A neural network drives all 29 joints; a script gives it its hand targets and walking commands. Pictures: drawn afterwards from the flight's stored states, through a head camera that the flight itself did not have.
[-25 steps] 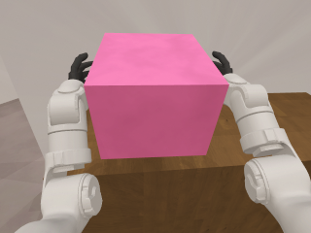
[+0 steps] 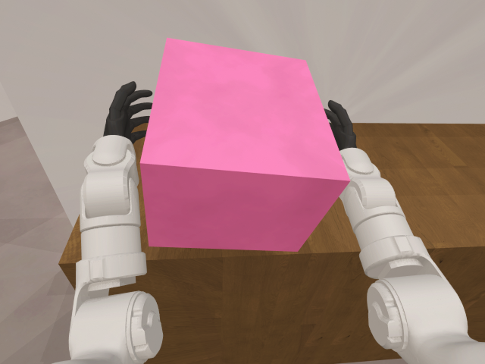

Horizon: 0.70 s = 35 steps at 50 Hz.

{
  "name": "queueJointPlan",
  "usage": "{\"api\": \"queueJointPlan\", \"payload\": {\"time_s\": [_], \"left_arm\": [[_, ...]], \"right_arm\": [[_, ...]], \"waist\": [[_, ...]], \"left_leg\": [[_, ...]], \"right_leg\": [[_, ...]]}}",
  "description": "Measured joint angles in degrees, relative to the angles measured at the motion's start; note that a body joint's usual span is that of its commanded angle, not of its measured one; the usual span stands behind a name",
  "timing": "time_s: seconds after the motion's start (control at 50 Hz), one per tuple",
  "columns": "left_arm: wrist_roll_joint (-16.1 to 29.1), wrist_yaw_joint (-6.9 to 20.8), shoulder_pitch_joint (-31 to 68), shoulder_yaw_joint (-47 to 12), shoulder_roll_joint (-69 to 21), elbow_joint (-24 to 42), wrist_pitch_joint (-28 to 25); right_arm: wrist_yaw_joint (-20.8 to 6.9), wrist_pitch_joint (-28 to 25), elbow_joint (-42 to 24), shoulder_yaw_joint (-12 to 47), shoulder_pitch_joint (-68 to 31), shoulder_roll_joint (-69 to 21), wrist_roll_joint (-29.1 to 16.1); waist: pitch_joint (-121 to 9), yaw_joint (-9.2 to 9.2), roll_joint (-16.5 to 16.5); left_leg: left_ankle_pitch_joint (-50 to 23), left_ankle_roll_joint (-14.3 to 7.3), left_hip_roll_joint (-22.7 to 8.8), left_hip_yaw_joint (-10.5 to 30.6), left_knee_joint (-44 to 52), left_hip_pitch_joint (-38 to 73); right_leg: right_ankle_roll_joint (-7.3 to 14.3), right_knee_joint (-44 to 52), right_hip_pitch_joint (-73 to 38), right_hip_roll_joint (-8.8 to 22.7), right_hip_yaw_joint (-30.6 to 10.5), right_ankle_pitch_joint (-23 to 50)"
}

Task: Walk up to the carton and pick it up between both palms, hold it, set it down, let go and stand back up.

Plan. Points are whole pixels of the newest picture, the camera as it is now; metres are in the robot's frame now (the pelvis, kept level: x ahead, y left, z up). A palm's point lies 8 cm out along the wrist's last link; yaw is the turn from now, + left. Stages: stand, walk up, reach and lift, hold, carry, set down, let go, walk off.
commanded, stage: set down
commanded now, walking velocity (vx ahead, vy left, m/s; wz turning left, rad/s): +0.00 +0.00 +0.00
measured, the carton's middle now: (233, 146) +0.43 +0.01 +0.19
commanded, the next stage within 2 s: none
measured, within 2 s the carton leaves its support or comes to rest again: neither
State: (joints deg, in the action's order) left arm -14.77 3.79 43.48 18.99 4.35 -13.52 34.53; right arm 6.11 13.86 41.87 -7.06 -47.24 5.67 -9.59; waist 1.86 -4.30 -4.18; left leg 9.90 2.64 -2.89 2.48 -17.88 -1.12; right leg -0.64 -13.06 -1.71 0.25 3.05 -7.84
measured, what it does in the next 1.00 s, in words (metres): stands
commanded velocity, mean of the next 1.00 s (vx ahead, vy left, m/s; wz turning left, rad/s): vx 0.00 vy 0.00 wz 0.00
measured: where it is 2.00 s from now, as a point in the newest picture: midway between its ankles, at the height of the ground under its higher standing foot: outside the picture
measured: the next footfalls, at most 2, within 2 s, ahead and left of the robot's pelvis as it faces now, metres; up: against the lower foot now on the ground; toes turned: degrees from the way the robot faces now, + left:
none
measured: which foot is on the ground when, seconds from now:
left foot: down 0.00-1.00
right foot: down 0.00-1.00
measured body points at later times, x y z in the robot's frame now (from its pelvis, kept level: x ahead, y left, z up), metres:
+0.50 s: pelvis +0.00 +0.00 +0.00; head -0.04 +0.04 +0.45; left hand +0.41 +0.17 +0.22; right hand +0.41 -0.17 +0.20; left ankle +0.01 +0.14 -0.75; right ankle +0.00 -0.12 -0.75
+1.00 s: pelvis +0.00 +0.00 +0.00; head -0.02 +0.01 +0.45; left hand +0.44 +0.15 +0.20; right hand +0.43 -0.19 +0.18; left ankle +0.01 +0.14 -0.75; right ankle +0.00 -0.12 -0.75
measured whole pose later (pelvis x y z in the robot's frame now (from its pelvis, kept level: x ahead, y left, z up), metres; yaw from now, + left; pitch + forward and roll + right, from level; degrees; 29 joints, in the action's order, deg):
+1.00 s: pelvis +0.00 +0.00 +0.00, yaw -2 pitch -2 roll +0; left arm -14.0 -1.3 51.2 22.8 1.2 -35.9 21.1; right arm -0.1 6.3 55.3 -18.5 -52.2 7.6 3.8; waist -1.5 -0.3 -1.7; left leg 8.3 2.4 -3.1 0.0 -15.2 -5.3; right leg -0.7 -14.3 5.4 0.1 0.7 -7.3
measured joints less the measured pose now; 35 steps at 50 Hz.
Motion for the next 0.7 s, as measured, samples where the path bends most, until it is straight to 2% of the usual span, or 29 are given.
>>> {"api": "queueJointPlan", "payload": {"time_s": [0.06,0.12,0.18,0.24,0.36,0.5,0.56,0.62,0.7], "left_arm": [[3.89,-3.15,-3.26,-3.5,0.07,2.84,-2.61],[5.05,-4.72,-3.72,-4.77,-0.3,3.08,-3.91],[3.62,-4.63,-1.13,-3.99,-0.83,-0.13,-3.62],[0.86,-3.44,2.33,-1.43,-1.71,-3.84,-2.71],[0.36,-2.64,3.75,0.99,-2.27,-4.87,-3.41],[-0.33,-2.09,3.33,2.16,-1.73,-11.0,-4.74],[0.41,-2.72,2.78,0.92,-1.34,-11.57,-5.92],[1.86,-4.49,2.13,-1.78,-0.73,-11.81,-7.86],[2.22,-6.01,3.89,-2.62,-0.87,-15.06,-9.86]], "right_arm": [[0.57,-1.84,-5.89,0.44,4.54,0.14,-0.39],[0.78,-2.17,-8.24,0.49,6.1,0.64,-0.07],[0.26,-1.58,-5.36,-0.16,4.05,1.44,0.45],[-0.77,-0.77,-0.81,-0.56,0.53,2.45,1.53],[-0.81,-1.04,1.02,0.66,-1.91,3.46,1.36],[-2.72,-2.13,8.13,-4.14,-2.93,0.86,6.0],[-3.6,-4.22,9.23,-6.98,-2.41,-0.19,7.4],[-4.6,-6.8,9.63,-8.8,-1.97,-0.35,8.39],[-6.01,-8.48,11.66,-11.2,-3.04,0.36,10.68]], "waist": [[-0.58,-0.17,0.32],[-1.46,-0.59,0.7],[-1.77,-0.9,1.05],[-1.72,-0.19,1.62],[-1.82,1.15,2.56],[-2.6,1.67,0.46],[-2.41,2.15,-0.59],[-2.42,2.36,-0.88],[-2.84,2.76,-0.57]], "left_leg": [[0.48,0.13,-0.07,0.54,-1.23,-2.27],[0.89,0.0,0.01,0.65,-1.72,-2.93],[0.95,-0.19,0.27,0.33,-1.33,-2.04],[0.66,-0.58,0.5,-0.82,-0.31,-0.97],[0.09,-0.87,0.48,-1.8,0.69,-0.62],[-0.52,-0.64,0.64,-1.12,1.27,-0.95],[-0.73,-0.26,0.38,-1.03,0.88,-2.27],[-0.82,0.1,0.11,-0.81,0.43,-3.67],[-1.16,0.14,0.01,-0.95,0.66,-4.87]], "right_leg": [[0.05,-0.55,1.77,-0.11,0.51,-0.25],[0.0,-1.01,2.37,-0.03,0.61,-0.66],[-0.14,-1.43,1.98,0.27,0.31,-1.05],[-0.36,-2.09,2.15,0.57,-0.79,-1.26],[-0.63,-1.22,2.2,0.57,-1.74,-0.43],[-0.35,-1.27,2.53,0.72,-1.04,-0.45],[-0.13,-1.48,3.76,0.47,-0.97,-0.17],[0.11,-1.14,4.74,0.18,-0.79,0.3],[0.21,-1.18,6.16,0.09,-0.94,0.63]]}}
